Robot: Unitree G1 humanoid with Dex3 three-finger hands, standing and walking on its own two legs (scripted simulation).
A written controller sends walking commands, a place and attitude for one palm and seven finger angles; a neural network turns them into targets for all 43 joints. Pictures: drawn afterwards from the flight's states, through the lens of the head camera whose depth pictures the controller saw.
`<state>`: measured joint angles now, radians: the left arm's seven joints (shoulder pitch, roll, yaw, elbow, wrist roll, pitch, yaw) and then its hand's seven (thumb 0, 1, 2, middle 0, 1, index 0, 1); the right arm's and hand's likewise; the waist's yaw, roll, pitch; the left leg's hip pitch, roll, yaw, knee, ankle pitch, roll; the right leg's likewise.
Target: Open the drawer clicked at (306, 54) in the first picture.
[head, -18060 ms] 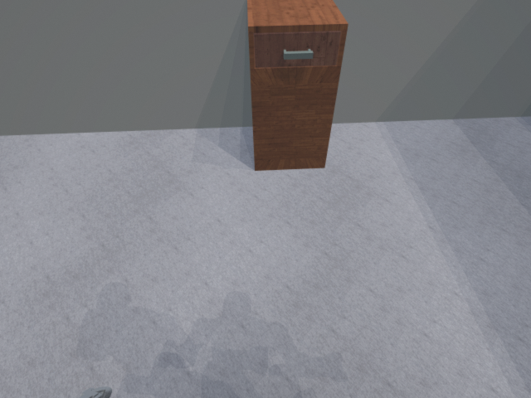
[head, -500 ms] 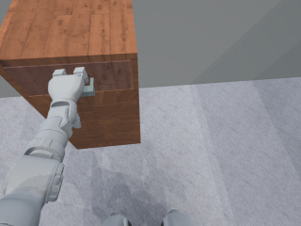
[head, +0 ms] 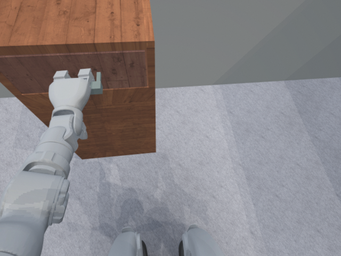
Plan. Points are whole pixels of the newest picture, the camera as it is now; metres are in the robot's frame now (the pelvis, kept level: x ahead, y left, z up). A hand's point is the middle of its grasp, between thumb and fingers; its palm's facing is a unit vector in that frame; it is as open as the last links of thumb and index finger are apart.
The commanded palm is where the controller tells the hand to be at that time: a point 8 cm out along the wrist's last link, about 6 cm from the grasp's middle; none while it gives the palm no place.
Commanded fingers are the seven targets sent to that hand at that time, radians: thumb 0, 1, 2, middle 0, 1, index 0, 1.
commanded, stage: lower the fingers behind the handle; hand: left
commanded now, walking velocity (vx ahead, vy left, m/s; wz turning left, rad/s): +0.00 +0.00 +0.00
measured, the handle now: (78, 82) +0.56 +0.20 -0.01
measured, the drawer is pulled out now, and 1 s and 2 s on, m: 0.00 0.00 0.05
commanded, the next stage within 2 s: close the thumb around the handle in 0.48 s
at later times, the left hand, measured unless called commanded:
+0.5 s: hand (79, 105) +0.50 +0.20 -0.03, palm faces -0.06 -0.03 -1.00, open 13.9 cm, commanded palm +0.49 +0.18 +0.02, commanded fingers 0.00 -0.50 0.30 -0.30 -1.20 -0.30 -1.20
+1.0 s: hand (79, 104) +0.50 +0.20 -0.02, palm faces -0.06 -0.04 -1.00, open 9.1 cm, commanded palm +0.49 +0.19 +0.02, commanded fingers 0.00 0.73 0.83 -0.39 -1.33 -0.39 -1.33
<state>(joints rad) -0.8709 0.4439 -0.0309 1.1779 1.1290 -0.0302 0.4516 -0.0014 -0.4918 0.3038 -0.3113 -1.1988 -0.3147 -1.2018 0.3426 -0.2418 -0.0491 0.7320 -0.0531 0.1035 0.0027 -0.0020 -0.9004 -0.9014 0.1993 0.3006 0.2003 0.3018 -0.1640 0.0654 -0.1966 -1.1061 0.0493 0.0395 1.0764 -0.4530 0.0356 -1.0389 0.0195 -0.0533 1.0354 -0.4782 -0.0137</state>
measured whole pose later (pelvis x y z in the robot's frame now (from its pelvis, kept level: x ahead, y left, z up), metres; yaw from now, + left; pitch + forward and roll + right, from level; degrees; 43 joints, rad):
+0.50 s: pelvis -0.01 +0.01 -0.01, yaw +0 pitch +28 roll -3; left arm -0.90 0.45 -0.04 1.17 1.12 -0.01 0.45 0.00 -0.49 0.30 -0.30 -1.20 -0.31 -1.20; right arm 0.34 -0.24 -0.04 0.72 -0.05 0.10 0.00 0.00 -0.90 -0.90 0.20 0.30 0.20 0.30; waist -0.17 0.07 -0.19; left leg -1.15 0.05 0.04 1.12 -0.46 0.05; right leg -1.08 0.02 -0.05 1.07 -0.48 0.00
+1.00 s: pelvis +0.00 +0.00 -0.01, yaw -1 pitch +28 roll -3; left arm -0.87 0.45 -0.03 1.15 1.12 -0.02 0.44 0.00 0.21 0.60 -0.33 -1.28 -0.36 -1.28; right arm 0.34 -0.24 -0.04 0.72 -0.05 0.10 0.00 0.00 -0.90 -0.90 0.20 0.30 0.20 0.30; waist -0.16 0.07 -0.19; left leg -1.14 0.05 0.04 1.11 -0.47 0.04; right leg -1.07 0.02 -0.05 1.06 -0.49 -0.01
